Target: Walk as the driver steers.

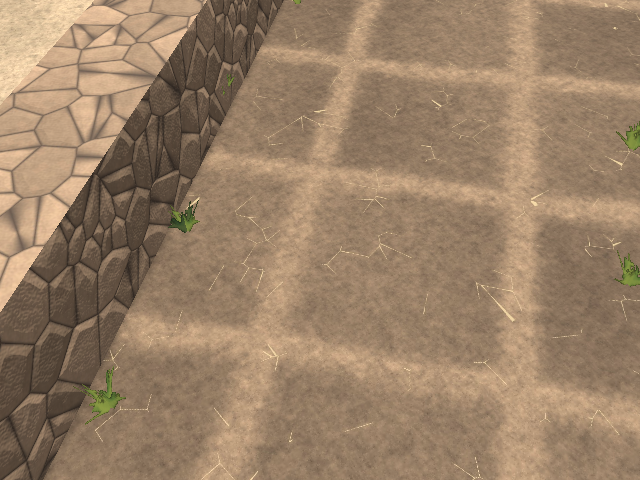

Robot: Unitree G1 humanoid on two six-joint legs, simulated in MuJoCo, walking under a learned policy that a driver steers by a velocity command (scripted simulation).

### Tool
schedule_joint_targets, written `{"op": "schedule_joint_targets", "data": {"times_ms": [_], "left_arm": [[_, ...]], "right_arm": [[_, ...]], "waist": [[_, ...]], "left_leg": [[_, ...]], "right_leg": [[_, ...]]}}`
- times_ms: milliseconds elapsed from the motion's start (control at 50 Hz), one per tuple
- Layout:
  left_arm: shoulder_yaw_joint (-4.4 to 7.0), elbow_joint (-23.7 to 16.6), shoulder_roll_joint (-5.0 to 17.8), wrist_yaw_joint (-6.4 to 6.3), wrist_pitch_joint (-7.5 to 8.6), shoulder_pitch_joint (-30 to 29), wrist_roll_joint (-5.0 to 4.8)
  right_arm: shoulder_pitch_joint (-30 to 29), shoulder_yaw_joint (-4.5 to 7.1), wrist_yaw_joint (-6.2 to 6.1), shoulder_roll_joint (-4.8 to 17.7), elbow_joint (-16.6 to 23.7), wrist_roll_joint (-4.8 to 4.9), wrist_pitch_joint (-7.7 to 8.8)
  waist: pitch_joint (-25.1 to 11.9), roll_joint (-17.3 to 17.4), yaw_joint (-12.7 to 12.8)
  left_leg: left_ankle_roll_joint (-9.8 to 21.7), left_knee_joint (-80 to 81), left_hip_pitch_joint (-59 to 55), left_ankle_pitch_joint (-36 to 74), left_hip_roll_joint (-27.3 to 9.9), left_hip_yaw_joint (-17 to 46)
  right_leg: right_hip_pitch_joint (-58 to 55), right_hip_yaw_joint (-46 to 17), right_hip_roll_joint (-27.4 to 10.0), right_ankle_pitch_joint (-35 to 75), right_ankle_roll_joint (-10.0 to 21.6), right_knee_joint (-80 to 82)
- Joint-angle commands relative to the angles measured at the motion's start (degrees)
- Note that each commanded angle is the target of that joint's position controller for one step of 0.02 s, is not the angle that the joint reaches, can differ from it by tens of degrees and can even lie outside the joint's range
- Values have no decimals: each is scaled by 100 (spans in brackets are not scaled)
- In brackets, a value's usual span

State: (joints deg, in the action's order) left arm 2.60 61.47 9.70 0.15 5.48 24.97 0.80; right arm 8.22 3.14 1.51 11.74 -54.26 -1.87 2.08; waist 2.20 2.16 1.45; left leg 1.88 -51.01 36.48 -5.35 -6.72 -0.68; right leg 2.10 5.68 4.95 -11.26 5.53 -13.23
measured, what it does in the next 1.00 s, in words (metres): walks ahead: left foot, then right foot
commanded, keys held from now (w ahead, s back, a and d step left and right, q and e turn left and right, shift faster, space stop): w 0.48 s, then no key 0.52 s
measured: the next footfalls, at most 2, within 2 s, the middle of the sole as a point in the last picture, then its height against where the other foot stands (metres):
left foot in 0.22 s outside the picture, level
right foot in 0.74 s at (372, 454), level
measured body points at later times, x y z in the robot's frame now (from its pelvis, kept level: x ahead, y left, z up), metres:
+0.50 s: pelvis +0.28 +0.06 +0.00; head +0.29 +0.07 +0.45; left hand +0.37 +0.30 -0.14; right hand +0.25 -0.19 -0.14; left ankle +0.26 +0.11 -0.75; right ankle +0.34 -0.10 -0.67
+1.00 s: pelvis +0.43 +0.02 -0.01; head +0.45 +0.01 +0.44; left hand +0.47 +0.25 -0.16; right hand +0.46 -0.20 -0.17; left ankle +0.42 +0.16 -0.72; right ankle +0.51 -0.04 -0.75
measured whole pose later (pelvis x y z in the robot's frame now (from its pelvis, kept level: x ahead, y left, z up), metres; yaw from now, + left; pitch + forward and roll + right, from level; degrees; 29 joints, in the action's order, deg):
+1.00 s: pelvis +0.43 +0.02 -0.01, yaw +1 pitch -1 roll +0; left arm 0.7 59.9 8.9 -1.4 2.6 13.7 1.2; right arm 13.6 1.5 -2.1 9.1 -60.8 -1.4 -1.0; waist 3.3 1.2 0.0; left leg 0.5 -42.7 18.1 -25.0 -1.3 1.1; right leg 17.0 6.1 3.0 -5.6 5.9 -23.1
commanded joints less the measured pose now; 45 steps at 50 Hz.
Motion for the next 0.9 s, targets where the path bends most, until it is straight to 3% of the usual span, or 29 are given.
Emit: {"op": "schedule_joint_targets", "data": {"times_ms": [20, 100, 160, 200, 220, 240, 260, 280, 300, 320, 360, 380, 420, 480, 540, 600, 660, 700, 720, 740, 760, 780, 800, 820, 840, 860, 900], "left_arm": [[66, -227, 647, -23, 92, 190, -6], [68, -69, 694, -77, 70, 582, 37], [101, -17, 787, -133, 42, 515, 85], [130, -25, 893, -142, 21, 324, 93], [119, -50, 870, -126, 1, 227, 66], [55, -234, 693, -102, 6, 208, 3], [-20, -297, 169, -24, 0, 891, -216], [122, -291, 730, -41, -23, 374, -65], [142, -476, 729, -14, 2, -158, -39], [127, -509, 633, 0, 22, -379, -25], [115, -460, 426, 48, -118, -267, 127], [113, -447, 353, 79, -187, -227, 148], [121, -536, 338, 130, -275, -426, 179], [116, -824, 418, 159, -341, -1214, 156], [42, -976, 311, 135, -321, -1681, 95], [-44, -1005, 214, 78, -292, -1969, 39], [-45, -951, 340, 2, -237, -1940, 53], [15, -744, 508, -58, -158, -1410, 81], [50, -535, 549, -86, -77, -876, 109], [109, -365, 804, -115, 26, -362, 175], [188, -311, 1198, -115, 56, 141, 252], [136, -331, 1012, -86, -34, 9, -9], [90, -472, 837, -62, -101, -466, -134], [18, -541, 606, -86, -147, -937, -113], [-62, -556, 404, -132, -180, -1191, -64], [-99, -545, 338, -182, -203, -1326, -33], [-110, -467, 386, -194, -209, -1274, 42]], "right_arm": [[-517, -44, 23, 104, 406, 51, 37], [-1083, -54, 11, 181, 617, 66, 76], [-1058, -13, -6, 271, 691, 64, 147], [-173, 79, -71, 394, 425, 55, 215], [833, 163, -124, 531, 77, 7, 273], [1904, 298, -188, 995, -134, -143, 321], [2143, 418, -161, 1491, -188, -154, 290], [1596, 359, -123, 1206, -102, 40, 210], [949, 261, -119, 898, 7, 94, 216], [686, 175, -100, 591, 20, 76, 260], [683, 62, -144, 265, -129, 114, 333], [851, 43, -160, 246, -211, 117, 377], [1127, 59, -168, 412, -326, 139, 435], [1435, 53, -169, 506, -398, 138, 433], [1637, -29, -170, 384, -458, 126, 427], [1886, -69, -196, 398, -557, 118, 408], [1910, -92, -249, 380, -631, 77, 350], [1744, -68, -300, 447, -624, 69, 327], [1632, -54, -311, 481, -628, 113, 306], [1751, -64, -318, 448, -599, 164, 316], [2326, -151, -346, 65, -554, 333, 293], [2844, -114, -349, 23, -788, 448, 166], [2521, -53, -350, 221, -805, 237, 53], [1992, -48, -322, 153, -701, 69, 4], [1715, -51, -296, 59, -663, 6, -42], [1625, -57, -278, 12, -637, -18, -111], [1860, -107, -290, -154, -803, -6, -246]], "waist": [[373, -552, -10], [463, -590, 162], [441, -595, 30], [-20, -629, -376], [-544, -435, -788], [-1284, 54, -1122], [-1919, 1395, -793], [-1491, 356, -687], [-667, 153, -475], [-310, -103, -341], [-120, 59, -34], [-131, 91, 8], [-48, 57, 62], [199, 75, -63], [307, 65, -101], [131, 254, -246], [71, 408, -242], [-73, 402, -17], [-234, 186, 255], [-614, -155, 357], [-1455, -980, 219], [-2198, -1311, 68], [-1705, -768, -31], [-970, -618, -92], [-478, -487, -223], [-294, -581, -358], [-405, -651, -469]], "left_leg": [[-45, 841, -1, 523, 124, -255], [110, 1490, 68, 434, 268, -352], [346, 1852, -236, -134, 422, -401], [561, 2154, -1478, -456, 794, -570], [712, 2455, -2738, -219, 859, -578], [1030, 2512, -4297, -674, -327, 726], [1864, 3272, -5668, -1105, -1856, 3622], [1634, 3594, -5170, -1496, -1541, 3690], [1422, 3688, -4325, -1385, -1369, 2732], [1254, 3889, -3665, -734, -1122, 2163], [964, 4090, -2952, -24, -685, 1331], [947, 4133, -2858, 271, -618, 1166], [980, 4241, -2815, 661, -535, 898], [979, 4464, -2932, 700, -454, 684], [840, 4130, -2978, 2854, -272, 154], [643, 3791, -3160, 3739, -151, -164], [670, 3370, -3541, 3956, -280, -94], [622, 2737, -3734, 4246, -362, 47], [510, 2050, -3750, 4000, -230, -8], [337, 1213, -3259, 2841, 14, -102], [154, -421, -2178, -459, 568, -393], [61, -1439, -1790, -3152, 1102, -18], [30, -1619, -1652, -3058, 873, 320], [4, -1533, -1479, -2837, 766, 324], [-37, -1129, -1590, -2525, 597, 361], [-84, -673, -1874, -2281, 505, 342], [-141, -81, -2360, -2074, 598, 150]], "right_leg": [[264, -842, -1472, 1834, 577, 686], [-499, -812, -1682, 2232, 616, 503], [-922, -741, -1844, 3148, 552, 57], [-857, -563, -1746, 4591, 403, -1022], [-433, -349, -1499, 4438, 283, -2153], [788, -152, -1210, 2606, 161, -3865], [2841, -50, -56, -1706, -80, -5961], [3374, -884, -336, -1621, 32, -6330], [3548, -868, -621, -1025, 47, -6126], [3342, -843, -806, -646, 29, -5805], [2815, -792, -1006, -431, -90, -5308], [2693, -741, -1005, -396, -147, -5203], [2870, -625, -1046, -231, -259, -4993], [3482, -491, -1179, 351, -410, -4411], [3294, -254, -1019, 736, -495, -3396], [2718, -4, -711, 1147, -401, -2604], [2423, -61, -567, 966, -241, -2199], [1885, -130, -411, 674, -75, -1791], [1316, -121, -355, 1172, 0, -1119], [313, -520, -873, 3168, 86, -1030], [-1177, -1783, -2386, 6258, 762, -1649], [-1407, -2737, -3003, 6989, 1577, -1469], [-633, -2410, -2774, 5661, 1548, -1090], [120, -2136, -2508, 4362, 1353, -734], [810, -1784, -2231, 3599, 1086, -408], [1297, -1472, -1973, 3084, 870, -215], [1571, -1153, -1694, 2615, 668, -154]]}}
Keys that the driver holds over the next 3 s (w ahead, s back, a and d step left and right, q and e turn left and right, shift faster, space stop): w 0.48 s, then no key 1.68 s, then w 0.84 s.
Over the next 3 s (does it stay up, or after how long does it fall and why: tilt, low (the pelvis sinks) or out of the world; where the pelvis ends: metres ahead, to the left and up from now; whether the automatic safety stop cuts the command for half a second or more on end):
stays up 0.82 0.02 -0.03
